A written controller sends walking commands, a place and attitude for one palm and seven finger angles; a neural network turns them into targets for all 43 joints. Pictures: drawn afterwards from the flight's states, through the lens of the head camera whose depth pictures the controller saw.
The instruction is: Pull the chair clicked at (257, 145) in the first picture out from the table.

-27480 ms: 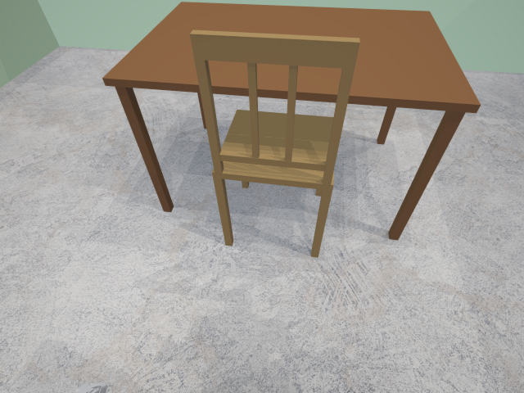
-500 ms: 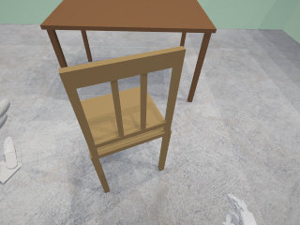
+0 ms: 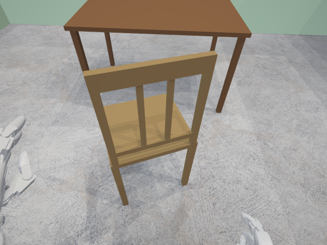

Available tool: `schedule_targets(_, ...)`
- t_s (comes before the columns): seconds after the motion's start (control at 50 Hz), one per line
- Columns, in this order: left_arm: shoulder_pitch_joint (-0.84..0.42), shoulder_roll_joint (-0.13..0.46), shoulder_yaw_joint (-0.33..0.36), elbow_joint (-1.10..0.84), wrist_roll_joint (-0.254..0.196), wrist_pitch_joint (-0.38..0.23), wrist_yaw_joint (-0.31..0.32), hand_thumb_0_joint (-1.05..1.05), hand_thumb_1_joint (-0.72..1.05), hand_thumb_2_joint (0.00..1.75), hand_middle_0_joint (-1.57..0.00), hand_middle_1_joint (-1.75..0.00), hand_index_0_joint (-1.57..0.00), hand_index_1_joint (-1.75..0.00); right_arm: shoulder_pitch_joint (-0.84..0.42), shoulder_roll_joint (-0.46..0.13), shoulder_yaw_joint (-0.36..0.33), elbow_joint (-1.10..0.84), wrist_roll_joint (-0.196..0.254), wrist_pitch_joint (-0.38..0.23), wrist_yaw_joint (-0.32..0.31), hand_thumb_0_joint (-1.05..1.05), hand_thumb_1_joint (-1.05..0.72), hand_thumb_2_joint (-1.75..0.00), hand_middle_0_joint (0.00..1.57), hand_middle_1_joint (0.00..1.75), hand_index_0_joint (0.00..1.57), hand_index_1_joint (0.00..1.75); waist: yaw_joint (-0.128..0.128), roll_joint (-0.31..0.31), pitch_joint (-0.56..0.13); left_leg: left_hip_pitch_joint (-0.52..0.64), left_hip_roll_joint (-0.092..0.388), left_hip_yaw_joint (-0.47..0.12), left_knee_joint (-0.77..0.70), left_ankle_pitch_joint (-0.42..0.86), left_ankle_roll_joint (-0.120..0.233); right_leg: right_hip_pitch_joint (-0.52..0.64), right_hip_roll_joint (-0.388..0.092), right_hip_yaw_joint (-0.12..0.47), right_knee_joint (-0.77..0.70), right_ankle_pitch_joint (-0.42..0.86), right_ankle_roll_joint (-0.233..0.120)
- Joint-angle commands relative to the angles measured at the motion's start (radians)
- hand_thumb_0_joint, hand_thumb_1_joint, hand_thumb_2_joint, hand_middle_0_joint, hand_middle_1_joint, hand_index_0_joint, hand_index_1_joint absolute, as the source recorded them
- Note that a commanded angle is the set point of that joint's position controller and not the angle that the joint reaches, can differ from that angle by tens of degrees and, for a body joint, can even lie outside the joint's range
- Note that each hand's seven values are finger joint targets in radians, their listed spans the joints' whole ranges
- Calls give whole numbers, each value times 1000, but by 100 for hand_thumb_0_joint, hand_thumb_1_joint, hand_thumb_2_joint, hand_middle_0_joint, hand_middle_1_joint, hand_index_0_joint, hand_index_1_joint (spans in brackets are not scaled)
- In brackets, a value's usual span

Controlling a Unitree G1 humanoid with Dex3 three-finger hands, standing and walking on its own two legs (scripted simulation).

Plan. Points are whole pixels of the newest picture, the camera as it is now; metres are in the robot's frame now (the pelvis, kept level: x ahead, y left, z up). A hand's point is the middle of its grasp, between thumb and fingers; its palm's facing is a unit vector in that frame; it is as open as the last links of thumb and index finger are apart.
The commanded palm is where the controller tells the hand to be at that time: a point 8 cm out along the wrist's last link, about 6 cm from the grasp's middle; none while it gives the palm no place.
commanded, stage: let the arm hang, fingers relaxed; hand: left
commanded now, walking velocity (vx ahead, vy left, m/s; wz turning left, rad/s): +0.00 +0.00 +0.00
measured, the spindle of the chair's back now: (141, 118) +0.55 +0.12 -0.06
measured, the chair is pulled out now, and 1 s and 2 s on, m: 0.64 0.64 0.64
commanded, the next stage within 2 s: look to check the result in 1.06 s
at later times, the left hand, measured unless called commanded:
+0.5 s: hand out of the picture -0.05 +0.17 -0.17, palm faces +0.06 -0.97 -0.23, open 7.2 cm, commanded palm none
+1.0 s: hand out of the picture +0.01 +0.11 -0.18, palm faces +0.08 -0.98 -0.18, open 7.3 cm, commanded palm none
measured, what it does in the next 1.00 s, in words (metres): shifts its weight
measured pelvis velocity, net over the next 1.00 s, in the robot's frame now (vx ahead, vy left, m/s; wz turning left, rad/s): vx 0.01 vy -0.05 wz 0.04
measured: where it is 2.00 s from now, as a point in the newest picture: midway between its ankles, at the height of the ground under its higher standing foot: outside the picture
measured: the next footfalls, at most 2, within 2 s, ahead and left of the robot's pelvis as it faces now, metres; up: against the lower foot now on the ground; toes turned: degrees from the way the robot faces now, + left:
none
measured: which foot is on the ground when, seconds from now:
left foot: down 0.00-1.00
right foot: down 0.00-1.00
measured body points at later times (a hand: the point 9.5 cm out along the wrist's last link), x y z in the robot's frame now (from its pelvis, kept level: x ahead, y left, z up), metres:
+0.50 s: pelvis +0.00 -0.02 +0.00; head +0.03 -0.02 +0.45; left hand -0.05 +0.22 -0.15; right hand +0.01 -0.25 -0.16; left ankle +0.03 +0.10 -0.74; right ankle +0.01 -0.13 -0.74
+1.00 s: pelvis +0.01 -0.05 +0.00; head +0.03 -0.05 +0.45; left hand +0.01 +0.17 -0.16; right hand +0.00 -0.26 -0.17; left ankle +0.03 +0.10 -0.74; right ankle +0.01 -0.13 -0.74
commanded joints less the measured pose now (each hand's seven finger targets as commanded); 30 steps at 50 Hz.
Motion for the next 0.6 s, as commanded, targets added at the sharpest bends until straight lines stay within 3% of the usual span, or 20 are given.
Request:
schedule_targets(0.0, -75, -126, -242, 501, 28, 202, -121, 0, 90, 90, -20, -30, -20, -30, -2, -167, -72, 35, -13, 51, 32, 0, -90, -90, 20, 30, 20, 30, -11, -38, -68, -2, 126, -145, -10, 243, 38, -60, -79, 40, 69, 10, -30)
schedule_targets(0.02, -99, -106, -248, 552, 24, 203, -120, 0, 90, 90, -20, -30, -20, -30, -10, -177, -62, 21, -17, 71, 32, 0, -90, -90, 20, 30, 20, 30, -5, -74, -66, -34, 128, -171, -24, 192, 49, -35, -83, 51, 73, -23, -29)
schedule_targets(0.06, -161, -75, -256, 655, 27, 205, -115, 0, 90, 90, -20, -30, -20, -30, -15, -188, -56, 17, -25, 99, 31, 0, -90, -90, 20, 30, 20, 30, 0, -205, -58, -44, 96, -173, -8, 170, 47, 0, -98, 83, 55, 9, -56)
schedule_targets(0.08, -183, -67, -261, 712, 26, 206, -113, 0, 90, 90, -20, -30, -20, -30, -11, -191, -55, 19, -27, 111, 31, 0, -90, -90, 20, 30, 20, 30, -1, -242, -61, -25, 83, -163, 3, 174, 44, 5, -114, 97, 47, 30, -72)
schedule_targets(0.1, -200, -64, -268, 767, 25, 211, -111, 0, 90, 90, -20, -30, -20, -30, -10, -183, -54, 29, -27, 121, 32, 0, -90, -90, 20, 30, 20, 30, 0, -231, -45, -9, 67, -148, 6, 152, 42, -6, -118, 106, 36, 18, -83)
schedule_targets(0.14, -214, -68, -289, 877, 17, 218, -106, 0, 90, 90, -20, -30, -20, -30, -6, -164, -40, 56, -30, 136, 33, 0, -90, -90, 20, 30, 20, 30, -2, -121, -36, -5, 58, -142, -15, 134, 33, 3, -125, 109, 35, -8, -82)
schedule_targets(0.2, -183, -76, -315, 1023, 8, 222, -103, 0, 90, 90, -20, -30, -20, -30, 4, -141, -23, 106, -29, 144, 29, 0, -90, -90, 20, 30, 20, 30, 15, 85, -4, -16, 66, -158, -81, 88, 35, 30, -89, 89, 21, -45, -62)
schedule_targets(0.28, -139, -118, -314, 1173, 1, 214, -97, 0, 90, 90, -20, -30, -20, -30, 54, -96, -21, 166, -31, 152, 18, 0, -90, -90, 20, 30, 20, 30, 12, 221, -9, -18, 66, -149, -112, -5, 27, 69, -90, 76, -8, -62, -65)
schedule_targets(0.34, -134, -119, -330, 1247, -4, 212, -100, 0, 90, 90, -20, -30, -20, -30, 97, -87, -21, 203, -26, 162, 14, 0, -90, -90, 20, 30, 20, 30, 7, 167, 23, -24, 71, -155, -118, -52, 28, 61, -89, 72, -33, -66, -68)
schedule_targets(0.4, -126, -129, -337, 1299, -7, 207, -99, 0, 90, 90, -20, -30, -20, -30, 145, -82, -24, 236, -20, 165, 11, 0, -90, -90, 20, 30, 20, 30, 1, 33, 38, -12, 76, -153, -112, -44, 31, 54, -91, 66, -49, -69, -78)
schedule_targets(0.44, -118, -147, -343, 1324, -7, 205, -96, 0, 90, 90, -20, -30, -20, -30, 158, -78, -25, 254, -19, 164, 10, 0, -90, -90, 20, 30, 20, 30, -1, -18, 50, 6, 75, -144, -99, -21, 32, 30, -100, 75, -54, -66, -80)
schedule_targets(0.54, -107, -163, -347, 1363, -10, 203, -91, 0, 90, 90, -20, -30, -20, -30, 191, -53, -20, 301, -19, 164, 8, 0, -90, -90, 20, 30, 20, 30, -3, -88, 81, 21, 66, -116, -79, 17, 30, 2, -113, 80, -70, -79, -87)
schedule_targets(0.58, -104, -167, -348, 1373, -11, 203, -89, 0, 90, 90, -20, -30, -20, -30, 198, -43, -17, 318, -19, 165, 7, 0, -90, -90, 20, 30, 20, 30, -4, -90, 97, 21, 61, -108, -71, 17, 28, -12, -118, 85, -81, -102, -88)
